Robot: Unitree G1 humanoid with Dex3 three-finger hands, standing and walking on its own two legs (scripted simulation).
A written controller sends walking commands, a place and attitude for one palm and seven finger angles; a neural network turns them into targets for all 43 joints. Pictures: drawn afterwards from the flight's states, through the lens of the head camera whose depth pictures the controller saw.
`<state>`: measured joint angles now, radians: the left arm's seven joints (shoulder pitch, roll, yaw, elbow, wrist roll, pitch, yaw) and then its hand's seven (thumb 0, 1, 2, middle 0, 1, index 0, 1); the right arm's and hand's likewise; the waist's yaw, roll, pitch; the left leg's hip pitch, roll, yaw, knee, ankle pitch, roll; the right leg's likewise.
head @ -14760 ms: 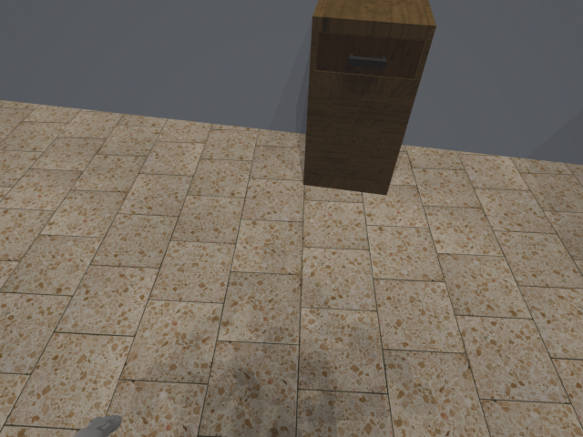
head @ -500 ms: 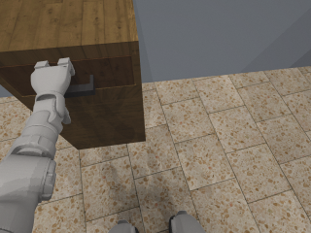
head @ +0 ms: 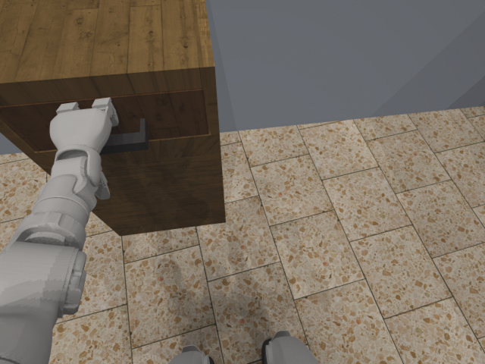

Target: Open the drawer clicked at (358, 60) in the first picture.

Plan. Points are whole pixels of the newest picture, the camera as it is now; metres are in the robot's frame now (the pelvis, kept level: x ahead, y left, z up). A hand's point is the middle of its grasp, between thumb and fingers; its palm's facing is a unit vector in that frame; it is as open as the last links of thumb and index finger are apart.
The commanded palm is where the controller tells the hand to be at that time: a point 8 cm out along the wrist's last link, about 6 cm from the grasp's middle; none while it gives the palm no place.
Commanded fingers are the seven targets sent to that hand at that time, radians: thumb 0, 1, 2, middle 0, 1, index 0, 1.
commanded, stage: move the hooked fingers above the handle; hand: left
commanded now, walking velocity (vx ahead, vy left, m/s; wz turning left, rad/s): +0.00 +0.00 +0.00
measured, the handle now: (112, 135) +0.56 +0.22 -0.04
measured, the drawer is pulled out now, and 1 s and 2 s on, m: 0.00 0.00 0.00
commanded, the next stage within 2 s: lower the fingers behind the handle in 0.50 s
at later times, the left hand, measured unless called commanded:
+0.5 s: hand (111, 146) +0.50 +0.20 +0.00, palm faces -0.13 -0.05 -0.99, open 13.8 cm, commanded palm +0.50 +0.21 +0.07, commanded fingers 0.00 -0.50 0.30 -0.30 -1.20 -0.30 -1.20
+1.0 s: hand (108, 147) +0.50 +0.21 -0.01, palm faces -0.10 -0.05 -0.99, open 13.9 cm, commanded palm +0.50 +0.21 +0.04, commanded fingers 0.00 -0.50 0.30 -0.30 -1.20 -0.30 -1.20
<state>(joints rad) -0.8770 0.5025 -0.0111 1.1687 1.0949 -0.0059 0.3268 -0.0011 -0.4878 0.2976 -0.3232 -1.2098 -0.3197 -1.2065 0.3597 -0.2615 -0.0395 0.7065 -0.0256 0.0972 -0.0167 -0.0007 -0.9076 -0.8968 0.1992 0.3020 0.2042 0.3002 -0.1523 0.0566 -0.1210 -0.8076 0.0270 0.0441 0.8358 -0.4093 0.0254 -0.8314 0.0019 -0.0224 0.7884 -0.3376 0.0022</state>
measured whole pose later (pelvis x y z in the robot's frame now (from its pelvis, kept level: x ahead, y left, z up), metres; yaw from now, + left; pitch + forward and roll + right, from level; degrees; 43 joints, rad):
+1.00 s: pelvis -0.01 +0.00 -0.01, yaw +0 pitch +24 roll -2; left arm -0.92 0.52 0.01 1.17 1.12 -0.11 0.33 0.00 -0.49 0.30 -0.32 -1.20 -0.32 -1.20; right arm 0.37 -0.27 -0.04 0.72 -0.04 0.07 -0.03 0.00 -0.91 -0.90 0.20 0.30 0.20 0.30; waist -0.18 0.05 -0.15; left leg -0.91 0.03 0.03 0.92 -0.44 0.02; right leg -0.93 0.00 -0.03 0.87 -0.36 0.00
